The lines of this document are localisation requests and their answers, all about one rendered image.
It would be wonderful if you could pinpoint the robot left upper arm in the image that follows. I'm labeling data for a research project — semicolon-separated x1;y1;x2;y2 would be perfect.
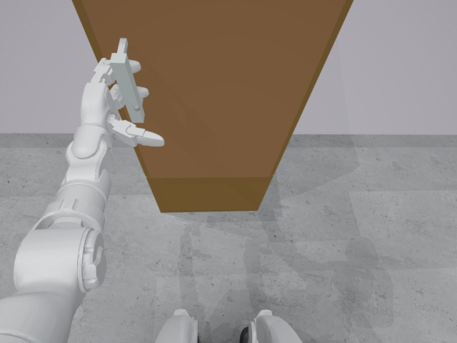
0;227;107;343

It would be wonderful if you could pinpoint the robot right thigh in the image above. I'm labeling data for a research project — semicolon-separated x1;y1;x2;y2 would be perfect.
248;315;303;343

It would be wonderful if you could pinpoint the left robot forearm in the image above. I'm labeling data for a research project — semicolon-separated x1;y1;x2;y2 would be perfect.
13;125;114;289

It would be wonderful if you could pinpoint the robot left shin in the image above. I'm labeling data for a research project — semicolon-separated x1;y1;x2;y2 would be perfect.
173;309;189;316

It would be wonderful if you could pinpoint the left robot hand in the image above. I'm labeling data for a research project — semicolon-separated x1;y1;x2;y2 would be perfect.
80;58;164;147

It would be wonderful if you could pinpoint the handle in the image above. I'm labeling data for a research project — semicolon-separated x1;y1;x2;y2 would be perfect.
110;38;145;123

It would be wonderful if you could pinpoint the cupboard door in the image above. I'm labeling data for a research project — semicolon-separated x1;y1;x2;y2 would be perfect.
82;0;346;178

